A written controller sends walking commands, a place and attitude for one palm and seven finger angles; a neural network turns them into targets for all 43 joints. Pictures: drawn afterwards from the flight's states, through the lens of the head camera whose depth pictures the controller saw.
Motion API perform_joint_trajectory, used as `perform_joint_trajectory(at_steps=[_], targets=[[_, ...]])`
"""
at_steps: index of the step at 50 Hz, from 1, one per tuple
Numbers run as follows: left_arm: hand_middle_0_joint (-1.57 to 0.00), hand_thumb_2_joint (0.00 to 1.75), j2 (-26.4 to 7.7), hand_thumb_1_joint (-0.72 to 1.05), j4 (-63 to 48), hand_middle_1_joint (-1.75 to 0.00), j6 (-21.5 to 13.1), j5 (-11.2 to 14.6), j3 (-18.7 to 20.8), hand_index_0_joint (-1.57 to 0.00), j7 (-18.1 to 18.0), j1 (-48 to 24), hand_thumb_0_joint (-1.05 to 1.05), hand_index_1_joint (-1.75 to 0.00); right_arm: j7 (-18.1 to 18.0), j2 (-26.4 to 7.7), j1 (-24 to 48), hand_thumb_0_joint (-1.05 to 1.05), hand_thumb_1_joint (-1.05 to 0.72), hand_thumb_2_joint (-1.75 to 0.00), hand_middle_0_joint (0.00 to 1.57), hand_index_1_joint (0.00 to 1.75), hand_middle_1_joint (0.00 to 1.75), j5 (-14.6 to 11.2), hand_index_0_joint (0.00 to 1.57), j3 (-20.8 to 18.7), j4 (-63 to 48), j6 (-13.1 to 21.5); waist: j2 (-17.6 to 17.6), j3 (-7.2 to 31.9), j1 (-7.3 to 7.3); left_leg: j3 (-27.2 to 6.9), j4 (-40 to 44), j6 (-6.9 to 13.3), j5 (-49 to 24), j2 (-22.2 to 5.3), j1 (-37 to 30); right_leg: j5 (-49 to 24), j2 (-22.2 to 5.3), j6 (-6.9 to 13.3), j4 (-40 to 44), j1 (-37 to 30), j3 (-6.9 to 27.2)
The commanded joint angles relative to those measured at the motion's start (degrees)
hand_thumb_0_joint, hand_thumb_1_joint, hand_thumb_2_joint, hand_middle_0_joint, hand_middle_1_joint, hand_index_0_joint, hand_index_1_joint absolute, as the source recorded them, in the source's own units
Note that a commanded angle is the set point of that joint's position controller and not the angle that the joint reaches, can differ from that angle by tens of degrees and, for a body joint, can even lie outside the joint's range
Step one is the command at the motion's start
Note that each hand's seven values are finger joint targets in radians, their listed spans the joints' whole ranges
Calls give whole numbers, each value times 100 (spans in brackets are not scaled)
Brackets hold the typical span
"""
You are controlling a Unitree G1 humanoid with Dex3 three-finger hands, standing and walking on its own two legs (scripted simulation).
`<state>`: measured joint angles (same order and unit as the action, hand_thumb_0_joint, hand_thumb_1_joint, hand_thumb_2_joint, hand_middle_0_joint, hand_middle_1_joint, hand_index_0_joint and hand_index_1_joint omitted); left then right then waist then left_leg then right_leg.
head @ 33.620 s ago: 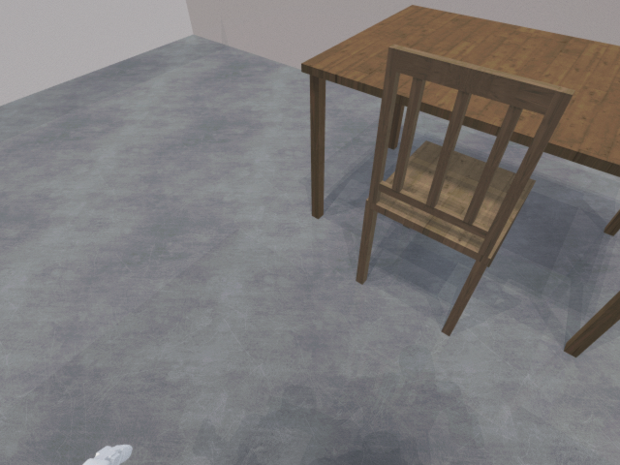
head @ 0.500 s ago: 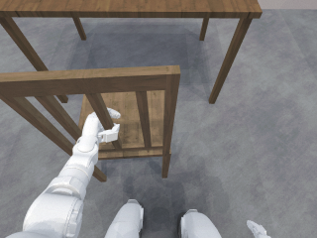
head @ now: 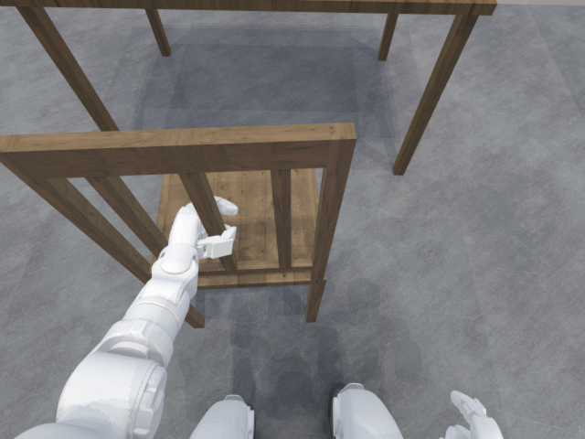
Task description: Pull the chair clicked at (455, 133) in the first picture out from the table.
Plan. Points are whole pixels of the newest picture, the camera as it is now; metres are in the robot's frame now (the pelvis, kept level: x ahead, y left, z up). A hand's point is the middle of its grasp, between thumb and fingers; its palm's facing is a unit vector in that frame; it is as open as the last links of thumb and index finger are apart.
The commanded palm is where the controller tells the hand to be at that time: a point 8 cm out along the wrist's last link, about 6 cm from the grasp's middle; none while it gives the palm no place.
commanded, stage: step backward, pulling the chair out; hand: left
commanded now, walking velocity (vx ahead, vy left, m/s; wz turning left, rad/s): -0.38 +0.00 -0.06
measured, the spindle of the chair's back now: (215, 228) +0.42 +0.12 -0.06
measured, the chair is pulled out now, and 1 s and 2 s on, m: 0.44 0.60 0.61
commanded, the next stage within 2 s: stop walking, hand still on the chair in 0.34 s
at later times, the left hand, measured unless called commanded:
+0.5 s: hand (212, 293) +0.31 +0.12 -0.05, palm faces -0.09 -0.98 -0.18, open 5.8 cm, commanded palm +0.30 +0.17 -0.04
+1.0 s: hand (216, 348) +0.23 +0.10 -0.05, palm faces -0.07 -0.98 -0.18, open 5.8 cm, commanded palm +0.22 +0.16 -0.04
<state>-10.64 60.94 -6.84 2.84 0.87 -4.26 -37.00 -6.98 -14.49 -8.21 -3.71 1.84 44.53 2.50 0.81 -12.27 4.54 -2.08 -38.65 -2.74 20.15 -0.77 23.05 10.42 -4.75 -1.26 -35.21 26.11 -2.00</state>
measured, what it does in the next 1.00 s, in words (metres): steps on the spot: right foot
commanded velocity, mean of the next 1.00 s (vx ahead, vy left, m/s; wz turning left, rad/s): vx -0.10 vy -0.04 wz -0.01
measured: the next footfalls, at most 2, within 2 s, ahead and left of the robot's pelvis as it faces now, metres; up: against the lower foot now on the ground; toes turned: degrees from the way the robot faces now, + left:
right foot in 0.58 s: -0.03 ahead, -0.14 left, +0.00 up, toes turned -8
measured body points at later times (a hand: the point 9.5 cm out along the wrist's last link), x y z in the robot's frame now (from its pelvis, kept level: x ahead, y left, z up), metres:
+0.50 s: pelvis -0.06 +0.02 +0.00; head -0.01 +0.00 +0.44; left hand +0.31 +0.17 -0.04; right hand -0.04 -0.26 -0.13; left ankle -0.01 +0.15 -0.72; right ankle -0.01 -0.13 -0.69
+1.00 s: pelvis -0.06 -0.01 +0.01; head -0.06 -0.02 +0.46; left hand +0.23 +0.16 -0.04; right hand +0.05 -0.27 -0.09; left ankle -0.01 +0.15 -0.72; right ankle -0.07 -0.13 -0.72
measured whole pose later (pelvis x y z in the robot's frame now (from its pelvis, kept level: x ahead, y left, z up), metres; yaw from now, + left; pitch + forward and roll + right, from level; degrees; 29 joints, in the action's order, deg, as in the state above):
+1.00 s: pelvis -0.06 -0.01 +0.01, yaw -7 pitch -2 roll +0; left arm -7.7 47.7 -5.1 2.6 -0.5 -4.5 -10.0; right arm -6.5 -14.0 -10.0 -2.2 0.3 39.8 0.6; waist -2.0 -3.3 0.8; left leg 1.2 -28.7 -3.1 12.3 -4.7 13.9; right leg 15.3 -1.1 -0.5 -29.9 12.3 -1.1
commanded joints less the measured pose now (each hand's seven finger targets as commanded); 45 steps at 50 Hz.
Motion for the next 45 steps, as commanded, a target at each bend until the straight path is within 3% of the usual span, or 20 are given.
perform_joint_trajectory(at_steps=[1,3,5,6,8,10,12,14,17,18,19,21,23,24,27,29,30,33,35,45], targets=[[-50,90,-1141,90,-1382,-145,-309,-36,113,-50,-90,-2248,0,-145,-146,-923,-395,0,-90,-90,20,30,30,46,20,-370,-465,-28,-669,3237,-355,-781,1086,532,-3282,-1228,-1143,-1421,-276,18,-533,-1348,257],[-50,90,-824,90,-1227,-145,-407,-70,-57,-50,-10,-2420,0,-145,-19,-812,-604,0,-90,-90,20,30,30,44,20,-476,-403,-68,-653,3187,-304,-552,1031,659,-2434,-1389,-1012,197,-1,8,-360,-1278,175],[-50,90,-734,90,-1479,-145,-485,-133,-173,-50,9,-2759,0,-145,-53,-772,-422,0,-90,-90,20,30,30,108,20,-414,-473,-69,-1514,3008,-304,-664,1286,733,-1997,-1433,-463,599,74,66,-799,-1317,123],[-50,90,-843,90,-1394,-145,-523,-151,-59,-50,-16,-2709,0,-145,-67,-768,-378,0,-90,-90,20,30,30,101,20,-413,-472,-52,-1441,2874,-334,-636,1194,733,-2055,-1438,-255,569,83,94,-780,-1392,141],[-50,90,-1005,90,-1159,-145,-562,-129,96,-50,-32,-2340,0,-145,-68,-790,-560,0,-90,-90,20,30,30,29,20,-460,-435,-14,-753,3084,-332,-372,735,575,-1945,-1243,-357,-367,-26,130,-350,-1624,311],[-50,90,-1128,90,-1040,-145,-504,-55,76,-50,21,-2129,0,-145,-97,-783,-674,0,-90,-90,20,30,30,-26,20,-476,-446,-14,208,3265,-273,34,256,285,-641,-729,-284,-505,-535,283,205,-1537,899],[-50,90,-1217,90,-964,-145,-460,-65,13,-50,33,-1968,0,-145,-66,-679,-570,0,-90,-90,20,30,30,-21,20,-403,-488,49,543,2738,-345,189,-484,149,1301,-182,-570,2583,-1110,531,1586,-4,1404],[-50,90,-1536,90,-609,-145,-365,-37,298,-50,-31,-1586,0,-145,-80,-821,-926,0,-90,-90,20,30,30,-6,20,-477,-292,21,1150,2627,-284,483,-1300,111,1007,108,-1419,3517,-1282,599,2322,953,1511],[-50,90,-1314,90,-728,-145,-440,-51,246,-50,33,-1771,0,-145,-59,-589,-878,0,-90,-90,20,30,30,32,20,-192,-293,130,1059,2885,-219,435,-47,220,681,43,-1444,2495,-993,313,1675,200,811],[-50,90,-1262,90,-745,-145,-488,-56,235,-50,32,-1710,0,-145,-84,-668,-817,0,-90,-90,20,30,30,32,20,-147,-363,164,664,2765,-262,173,603,325,855,-139,-1121,2384,-775,195,1240,4,558],[-50,90,-1312,90,-594,-145,-465,-51,290,-50,10,-1485,0,-145,-135,-837,-739,0,-90,-90,20,30,30,45,20,-150,-389,165,-88,2378,-347,-280,1253,501,1047,-427,-579,2281,-442,99,629,-78,358],[-50,90,-1239,90,-863,-145,-485,-82,305,-50,-28,-1575,0,-145,-101,-947,-486,0,-90,-90,20,30,30,75,20,-230,-575,138,-1855,2236,-424,-1659,2404,1115,1110,-1692,732,1336,316,-34,-2426,-804,-136],[-50,90,-1220,90,-1908,-145,-572,-107,395,-50,15,-1195,0,-145,20,-755,-461,0,-90,-90,20,30,30,174,20,-422,-862,51,-1479,2347,-393,-1697,2425,1390,532,-1924,565,1292,274,-21,-3027,-1108,262],[-50,90,-1372,90,-1838,-145,-552,-101,538,-50,2,-1028,0,-145,33,-781,-464,0,-90,-90,20,30,30,164,20,-439,-800,-19,-1087,2276,-494,-1424,1930,1366,-241,-1770,199,1370,241,12,-2128,-1137,276],[-50,90,-803,90,-1966,-145,-496,-145,120,-50,70,-632,0,-145,137,-668,-763,0,-90,-90,20,30,30,169,20,-321,-761,124,-957,2601,-442,-805,528,629,-1668,-1089,-1298,569,171,181,1236,-1521,224],[-50,90,-928,90,-2253,-145,-477,-212,78,-50,127,-598,0,-145,92,-617,-772,0,-90,-90,20,30,30,188,20,-286,-750,207,-484,2761,-249,-299,447,378,-1633,-739,-1156,-908,-274,351,1255,-1985,687],[-50,90,-786,90,-2482,-145,-463,-202,-2,-50,120,-666,0,-145,72,-486,-554,0,-90,-90,20,30,30,150,20,-261,-816,256,-704,2735,-160,-90,626,319,-1844,-688,-1325,-1717,-435,388,978,-1826,689],[-50,90,-1138,90,-2480,-145,-241,-143,301,-50,-1,-111,0,-145,25,-692,-477,0,-90,-90,20,30,30,128,20,-405,-803,174,-223,3219,-295,-120,698,300,-2923,-770,-1677,-2290,-244,285,477,-2202,538],[-50,90,-1084,90,-2580,-145,-217,-169,251,-50,-10,53,0,-145,20,-634,-411,0,-90,-90,20,30,30,152,20,-367,-817,149,-611,3050,-304,-64,853,362,-2905,-772,-1886,-1861,-165,209,644,-1939,469],[-50,90,-812,90,-2454,-145,-130,-152,113,-50,-98,851,0,-145,14,-452,-112,0,-90,-90,20,30,30,167,20,-301,-1005,-22,-380,2169,-354,85,1290,345,-1024,-536,-1646,251,-156,245,1340,-1262,632]])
